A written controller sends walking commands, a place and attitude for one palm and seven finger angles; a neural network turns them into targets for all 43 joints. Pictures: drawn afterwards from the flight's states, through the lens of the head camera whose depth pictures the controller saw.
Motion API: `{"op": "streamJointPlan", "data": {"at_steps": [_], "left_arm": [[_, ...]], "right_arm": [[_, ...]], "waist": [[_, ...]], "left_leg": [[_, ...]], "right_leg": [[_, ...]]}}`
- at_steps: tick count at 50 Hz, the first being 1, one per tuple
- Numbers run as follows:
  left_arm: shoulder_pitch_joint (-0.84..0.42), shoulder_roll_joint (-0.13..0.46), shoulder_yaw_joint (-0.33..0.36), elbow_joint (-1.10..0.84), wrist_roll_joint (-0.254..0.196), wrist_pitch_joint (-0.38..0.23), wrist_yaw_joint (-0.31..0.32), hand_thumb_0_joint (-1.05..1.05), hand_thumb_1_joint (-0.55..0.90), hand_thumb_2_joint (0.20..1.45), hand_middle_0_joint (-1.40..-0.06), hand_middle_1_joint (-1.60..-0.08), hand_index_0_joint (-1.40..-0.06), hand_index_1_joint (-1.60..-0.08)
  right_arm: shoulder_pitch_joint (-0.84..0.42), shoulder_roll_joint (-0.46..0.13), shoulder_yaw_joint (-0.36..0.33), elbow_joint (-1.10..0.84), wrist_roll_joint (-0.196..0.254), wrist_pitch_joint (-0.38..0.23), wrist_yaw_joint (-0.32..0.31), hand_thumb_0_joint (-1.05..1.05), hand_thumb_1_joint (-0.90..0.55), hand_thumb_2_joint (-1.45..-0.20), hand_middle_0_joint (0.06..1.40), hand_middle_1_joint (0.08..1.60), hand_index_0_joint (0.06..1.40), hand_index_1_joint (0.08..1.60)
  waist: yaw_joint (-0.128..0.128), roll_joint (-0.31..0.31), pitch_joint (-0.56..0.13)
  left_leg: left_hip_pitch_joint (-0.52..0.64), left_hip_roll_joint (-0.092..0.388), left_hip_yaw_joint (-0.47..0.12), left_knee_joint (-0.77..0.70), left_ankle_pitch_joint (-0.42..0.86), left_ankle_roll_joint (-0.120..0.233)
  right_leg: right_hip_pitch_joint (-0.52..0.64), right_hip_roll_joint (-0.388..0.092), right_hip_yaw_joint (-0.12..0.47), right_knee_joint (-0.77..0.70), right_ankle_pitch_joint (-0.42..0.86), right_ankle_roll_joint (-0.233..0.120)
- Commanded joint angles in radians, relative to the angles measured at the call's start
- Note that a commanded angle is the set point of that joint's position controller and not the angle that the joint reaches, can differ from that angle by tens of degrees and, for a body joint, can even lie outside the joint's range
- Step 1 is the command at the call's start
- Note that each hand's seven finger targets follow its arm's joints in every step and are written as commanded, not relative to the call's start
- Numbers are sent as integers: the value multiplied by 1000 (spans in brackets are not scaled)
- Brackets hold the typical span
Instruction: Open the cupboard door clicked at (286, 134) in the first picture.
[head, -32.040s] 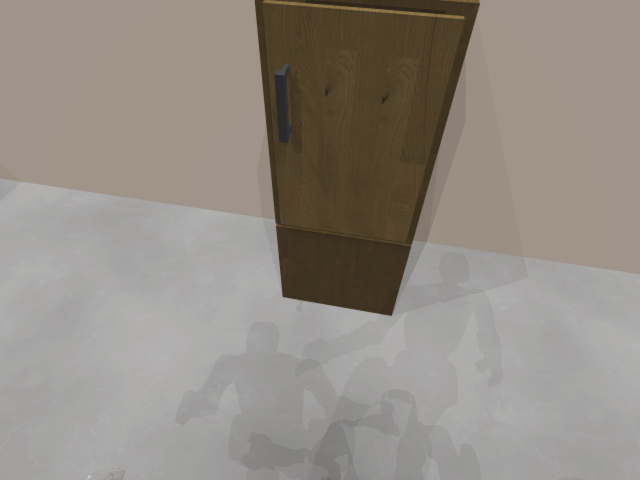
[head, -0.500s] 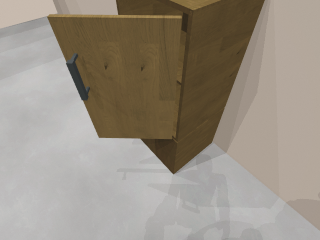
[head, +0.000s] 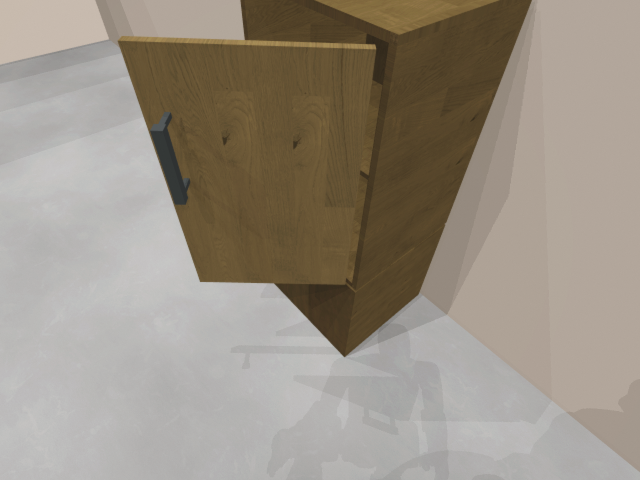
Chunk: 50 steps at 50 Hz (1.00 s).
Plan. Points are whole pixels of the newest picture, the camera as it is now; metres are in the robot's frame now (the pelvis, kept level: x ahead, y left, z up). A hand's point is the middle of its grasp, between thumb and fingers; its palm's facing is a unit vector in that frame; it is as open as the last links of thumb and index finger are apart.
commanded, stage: shuffle to correct the standing spot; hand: left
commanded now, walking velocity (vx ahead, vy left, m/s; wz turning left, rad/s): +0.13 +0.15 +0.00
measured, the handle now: (174, 160) +0.59 +0.30 +0.06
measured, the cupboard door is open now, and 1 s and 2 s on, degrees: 49 49 49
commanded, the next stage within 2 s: come to a stop and stand still in 0.30 s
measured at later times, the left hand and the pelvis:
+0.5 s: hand out of the picture +0.06 +0.21 -0.18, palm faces +0.02 -0.98 -0.18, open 7.4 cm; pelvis +0.05 +0.04 +0.00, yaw -1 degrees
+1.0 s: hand out of the picture +0.11 +0.23 -0.18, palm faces +0.02 -0.98 -0.21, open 7.3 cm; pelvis +0.06 +0.05 -0.01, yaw +0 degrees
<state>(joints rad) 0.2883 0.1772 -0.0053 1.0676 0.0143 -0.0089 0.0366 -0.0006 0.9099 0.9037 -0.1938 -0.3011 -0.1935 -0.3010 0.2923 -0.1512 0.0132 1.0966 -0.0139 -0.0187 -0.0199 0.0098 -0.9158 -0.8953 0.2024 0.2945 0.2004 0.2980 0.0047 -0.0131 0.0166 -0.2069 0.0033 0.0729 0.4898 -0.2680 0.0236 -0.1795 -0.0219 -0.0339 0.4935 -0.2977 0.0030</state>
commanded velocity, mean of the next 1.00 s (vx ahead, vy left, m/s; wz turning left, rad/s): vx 0.00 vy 0.05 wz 0.01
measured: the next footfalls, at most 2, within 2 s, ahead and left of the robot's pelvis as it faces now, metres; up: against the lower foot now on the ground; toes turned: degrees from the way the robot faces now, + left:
right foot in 0.64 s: +0.13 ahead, -0.09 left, +0.00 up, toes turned -4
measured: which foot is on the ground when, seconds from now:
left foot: down 0.00-1.00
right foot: down 0.00-0.32, up 0.34-0.62, down 0.64-1.00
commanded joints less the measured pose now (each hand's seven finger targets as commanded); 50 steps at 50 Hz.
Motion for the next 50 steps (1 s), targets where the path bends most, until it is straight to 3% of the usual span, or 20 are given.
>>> {"op": "streamJointPlan", "data": {"at_steps": [1,8,11,13,14,16,17,18,19,28,30,31,34,36,41,44,45,46,47,50], "left_arm": [[67,84,17,-26,1,-10,0,0,900,900,-200,-300,-200,-300],[103,124,44,-38,11,-3,-6,0,900,900,-200,-300,-200,-300],[126,145,64,-41,10,-9,-2,0,900,900,-200,-300,-200,-300],[112,140,69,-49,14,-8,0,0,900,900,-200,-300,-200,-300],[91,124,67,-55,15,-4,-2,0,900,900,-200,-300,-200,-300],[50,52,52,-74,17,0,-5,0,900,900,-200,-300,-200,-300],[5,44,44,-94,17,-5,-3,0,900,900,-200,-300,-200,-300],[-32,48,45,-104,16,-10,-4,0,900,900,-200,-300,-200,-300],[-45,40,46,-103,13,-14,-8,0,900,900,-200,-300,-200,-300],[-24,23,40,-89,4,4,2,0,900,900,-200,-300,-200,-300],[19,67,47,-83,6,-6,8,0,900,900,-200,-300,-200,-300],[56,98,54,-74,8,-13,13,0,900,900,-200,-300,-200,-300],[57,148,60,-77,0,-13,17,0,900,900,-200,-300,-200,-300],[-1,138,56,-103,13,-5,20,0,900,900,-200,-300,-200,-300],[-98,143,69,-148,2,16,11,0,900,900,-200,-300,-200,-300],[-114,71,55,-165,2,35,3,0,900,900,-200,-300,-200,-300],[62,92,36,-72,-10,21,38,0,900,900,-200,-300,-200,-300],[18,132,43,-114,-1,3,25,0,900,900,-200,-300,-200,-300],[-25,135,36,-118,-1,-2,17,0,900,900,-200,-300,-200,-300],[-47,102,25,-111,3,11,-2,0,900,900,-200,-300,-200,-300]], "right_arm": [[38,-107,-16,-33,-1,-17,-9,0,-900,-900,200,300,200,300],[40,-95,-28,-65,-9,6,7,0,-900,-900,200,300,200,300],[41,-76,-29,-83,-10,0,9,0,-900,-900,200,300,200,300],[68,-74,-30,-77,-6,-7,8,0,-900,-900,200,300,200,300],[104,-84,-28,-65,-5,-14,8,0,-900,-900,200,300,200,300],[215,-165,-44,-35,-13,-20,-5,0,-900,-900,200,300,200,300],[255,-154,-42,-25,-13,-20,-13,0,-900,-900,200,300,200,300],[256,-131,-35,-28,-10,-21,-17,0,-900,-900,200,300,200,300],[218,-133,-35,-45,-14,-24,-16,0,-900,-900,200,300,200,300],[103,-116,-42,-53,-4,-27,-32,0,-900,-900,200,300,200,300],[90,-115,-48,-54,3,-26,-31,0,-900,-900,200,300,200,300],[96,-98,-50,-59,7,-25,-29,0,-900,-900,200,300,200,300],[105,-41,-55,-65,13,9,-21,0,-900,-900,200,300,200,300],[55,-23,-54,-71,9,21,-19,0,-900,-900,200,300,200,300],[130,-26,-54,-41,3,24,-8,0,-900,-900,200,300,200,300],[20,-112,-59,-94,-10,6,-10,0,-900,-900,200,300,200,300],[-122,-177,-72,-177,15,-3,-11,0,-900,-900,200,300,200,300],[-72,-115,-62,-208,-1,1,-6,0,-900,-900,200,300,200,300],[-9,-100,-50,-211,-3,0,-6,0,-900,-900,200,300,200,300],[14,-138,-48,-227,-5,-1,-5,0,-900,-900,200,300,200,300]], "waist": [[8,10,45],[17,-71,121],[20,-148,105],[1,-86,90],[-14,-3,76],[-48,276,52],[-64,277,67],[-62,158,75],[-48,113,61],[12,85,3],[41,57,-24],[42,-10,-62],[21,-221,-98],[19,-208,-57],[-40,-105,-39],[-3,234,48],[51,255,-39],[22,229,-100],[-12,227,-92],[-9,176,6]], "left_leg": [[-39,99,-112,-112,93,26],[-160,24,-47,11,-139,16],[-190,11,-5,121,-89,3],[-95,15,-11,45,-41,8],[-24,34,-48,-10,58,24],[165,232,-309,-147,303,141],[226,287,-378,-184,435,213],[227,313,-384,-157,522,260],[208,309,-347,-145,564,268],[142,208,-151,-86,878,140],[129,179,-135,-7,807,81],[50,133,-114,48,654,42],[-115,4,-36,209,-154,-25],[-128,13,-51,293,-307,-27],[62,30,-10,-24,38,-35],[-107,250,-240,-205,284,90],[-63,244,-122,63,545,57],[-40,125,-84,50,331,8],[-15,120,-96,-1,232,-3],[-67,164,-149,-110,190,33]], "right_leg": [[-18,-73,76,-80,83,-40],[-62,-149,201,-154,-237,-104],[-26,-243,278,-185,-109,-150],[-60,-214,206,-108,3,-136],[-92,-154,130,-22,17,-108],[-298,12,-86,303,-182,-37],[-424,12,-55,461,-325,-36],[-457,-25,-30,539,-325,-45],[-447,-49,-15,561,-303,-45],[-139,-24,-36,119,36,-12],[-31,-41,-15,-29,211,-16],[76,-100,64,0,507,-40],[137,-342,239,13,973,-227],[45,-335,222,-40,887,-247],[-139,-198,125,-9,369,-118],[-113,-23,-24,135,-31,-5],[-61,-101,82,111,106,-50],[-63,-108,93,73,199,-75],[-91,-107,95,66,153,-87],[-104,-28,6,77,10,-40]]}}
